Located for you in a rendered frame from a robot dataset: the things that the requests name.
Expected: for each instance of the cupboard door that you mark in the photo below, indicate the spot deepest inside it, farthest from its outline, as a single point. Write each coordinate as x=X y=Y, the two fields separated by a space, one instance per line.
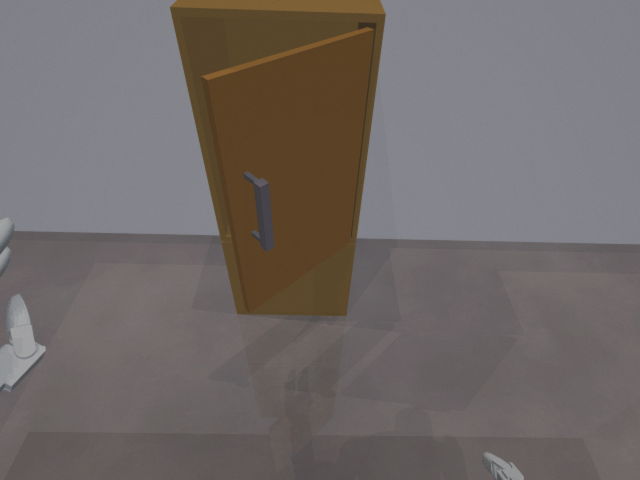
x=296 y=120

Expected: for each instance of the right robot hand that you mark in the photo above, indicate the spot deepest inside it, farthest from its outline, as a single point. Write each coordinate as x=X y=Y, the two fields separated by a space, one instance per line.
x=500 y=469

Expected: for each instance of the left robot hand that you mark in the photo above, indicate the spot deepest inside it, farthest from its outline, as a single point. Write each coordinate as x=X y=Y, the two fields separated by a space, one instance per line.
x=19 y=358

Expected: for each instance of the handle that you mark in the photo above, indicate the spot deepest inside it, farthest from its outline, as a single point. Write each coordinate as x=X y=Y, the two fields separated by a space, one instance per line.
x=264 y=214

